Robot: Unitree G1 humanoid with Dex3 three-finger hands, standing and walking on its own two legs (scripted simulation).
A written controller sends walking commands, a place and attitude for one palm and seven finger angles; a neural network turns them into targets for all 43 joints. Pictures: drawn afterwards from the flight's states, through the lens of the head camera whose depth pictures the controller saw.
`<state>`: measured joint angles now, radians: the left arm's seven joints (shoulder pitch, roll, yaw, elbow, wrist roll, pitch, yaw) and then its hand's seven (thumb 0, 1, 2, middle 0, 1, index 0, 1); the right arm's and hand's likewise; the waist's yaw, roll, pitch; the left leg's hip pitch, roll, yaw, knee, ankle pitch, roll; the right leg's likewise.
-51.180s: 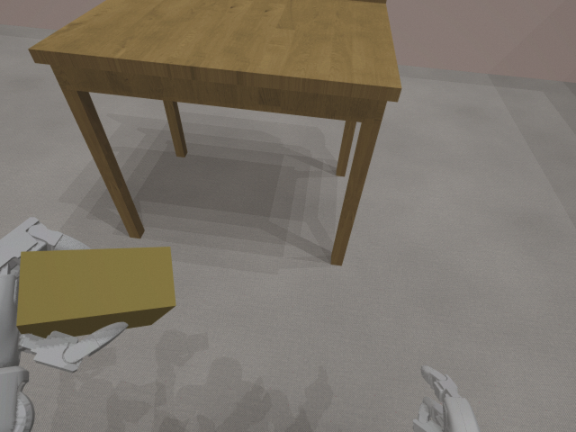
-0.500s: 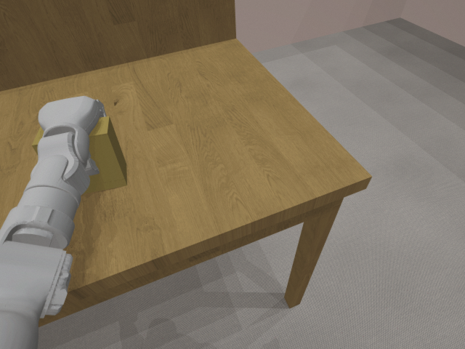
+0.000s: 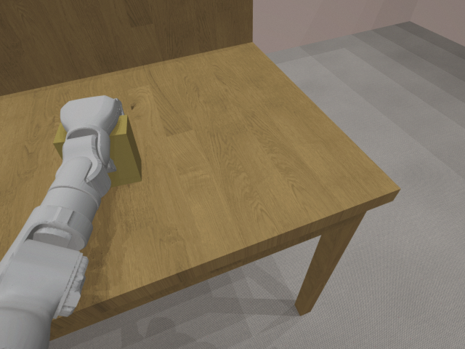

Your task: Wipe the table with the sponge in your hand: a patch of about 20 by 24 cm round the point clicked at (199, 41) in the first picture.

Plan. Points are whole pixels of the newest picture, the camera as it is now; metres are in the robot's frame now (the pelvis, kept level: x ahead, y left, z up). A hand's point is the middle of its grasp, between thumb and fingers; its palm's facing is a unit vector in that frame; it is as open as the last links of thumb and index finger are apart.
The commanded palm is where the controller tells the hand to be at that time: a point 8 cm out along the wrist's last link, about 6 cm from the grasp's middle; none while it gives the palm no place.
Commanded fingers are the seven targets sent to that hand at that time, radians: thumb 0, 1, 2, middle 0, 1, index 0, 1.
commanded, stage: wipe back along the third lane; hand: left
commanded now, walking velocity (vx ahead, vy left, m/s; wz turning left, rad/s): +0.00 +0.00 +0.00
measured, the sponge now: (107, 162) +0.43 +0.27 +0.09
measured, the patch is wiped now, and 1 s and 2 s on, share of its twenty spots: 0.95 0.95 0.95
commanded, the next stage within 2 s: slide back across to the middle lane in 1.40 s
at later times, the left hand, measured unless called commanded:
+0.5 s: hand (106, 153) +0.40 +0.24 +0.14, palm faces +0.09 -0.02 -1.00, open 10.1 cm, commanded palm +0.35 +0.22 +0.16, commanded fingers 0.00 0.10 1.30 -1.20 -1.60 -1.20 -1.60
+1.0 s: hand (117, 179) +0.34 +0.20 +0.15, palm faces +0.17 -0.08 -0.98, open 10.1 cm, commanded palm +0.30 +0.19 +0.16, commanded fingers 0.00 0.10 1.30 -1.20 -1.60 -1.20 -1.60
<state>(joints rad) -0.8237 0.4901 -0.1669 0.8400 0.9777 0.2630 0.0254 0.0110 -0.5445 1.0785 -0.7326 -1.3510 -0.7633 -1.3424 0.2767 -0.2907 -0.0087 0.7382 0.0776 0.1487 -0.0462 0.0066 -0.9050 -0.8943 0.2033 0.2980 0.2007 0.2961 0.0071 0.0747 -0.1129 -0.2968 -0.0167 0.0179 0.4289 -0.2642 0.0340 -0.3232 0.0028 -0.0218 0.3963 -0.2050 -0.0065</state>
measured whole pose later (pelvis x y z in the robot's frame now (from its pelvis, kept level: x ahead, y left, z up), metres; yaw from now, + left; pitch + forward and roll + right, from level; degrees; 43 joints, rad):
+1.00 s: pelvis +0.01 -0.01 +0.00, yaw +0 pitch +1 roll +0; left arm -0.32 0.40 -0.29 -0.02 0.95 0.64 -0.02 0.01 -0.49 1.06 -0.66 -1.40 -0.70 -1.39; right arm 0.04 -0.28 0.07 0.61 0.10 0.20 0.03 0.01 -0.91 -0.89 0.20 0.30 0.20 0.30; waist 0.09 0.11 -0.07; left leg -0.17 -0.01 0.01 0.47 -0.32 0.02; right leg -0.22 0.00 -0.03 0.50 -0.29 -0.02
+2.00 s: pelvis +0.00 -0.03 -0.01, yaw -1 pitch -2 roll +1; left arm -0.05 0.52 -0.09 -0.31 0.81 0.64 -0.05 -0.01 -0.50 1.06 -0.68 -1.38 -0.72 -1.37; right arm 0.04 -0.30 0.06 0.58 0.08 0.20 -0.03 0.01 -0.91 -0.89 0.20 0.30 0.20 0.30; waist 0.10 0.10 -0.04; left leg -0.13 0.01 0.03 0.48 -0.31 -0.01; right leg -0.20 0.03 -0.01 0.52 -0.29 -0.05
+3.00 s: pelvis -0.02 -0.03 +0.00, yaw +2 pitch +1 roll +0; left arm -0.46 0.61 -0.05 0.37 0.91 0.28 -0.15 0.01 -0.54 1.07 -0.74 -1.33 -0.77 -1.32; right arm 0.13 -0.31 0.03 0.68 0.07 0.11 -0.07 0.01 -0.90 -0.89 0.20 0.30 0.20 0.30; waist 0.06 0.09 -0.02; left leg -0.20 0.00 -0.02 0.43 -0.24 0.00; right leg -0.23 0.02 -0.06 0.42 -0.21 -0.05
